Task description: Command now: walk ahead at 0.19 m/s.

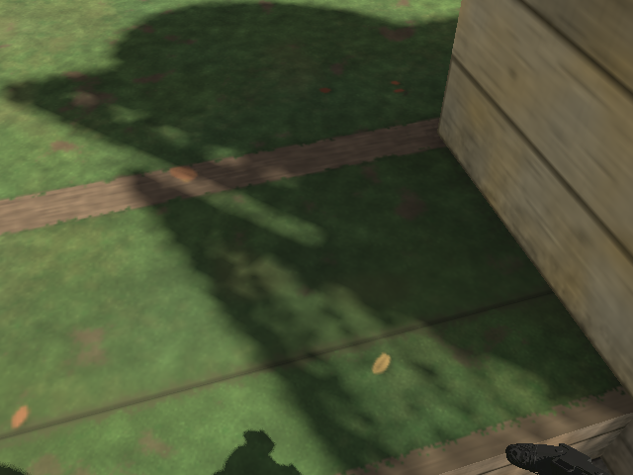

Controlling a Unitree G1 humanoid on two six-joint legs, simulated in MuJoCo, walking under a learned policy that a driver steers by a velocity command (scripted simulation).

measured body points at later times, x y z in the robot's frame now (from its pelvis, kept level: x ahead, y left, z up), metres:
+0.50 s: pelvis +0.05 -0.11 -0.06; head +0.03 -0.13 +0.38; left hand -0.04 +0.07 -0.21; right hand +0.30 -0.26 -0.14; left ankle +0.07 +0.07 -0.41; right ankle +0.00 -0.12 -0.80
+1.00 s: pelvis +0.23 -0.13 +0.05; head +0.22 -0.17 +0.50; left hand +0.38 +0.17 -0.01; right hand +0.21 -0.33 -0.12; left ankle +0.19 -0.03 -0.61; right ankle +0.26 -0.28 -0.36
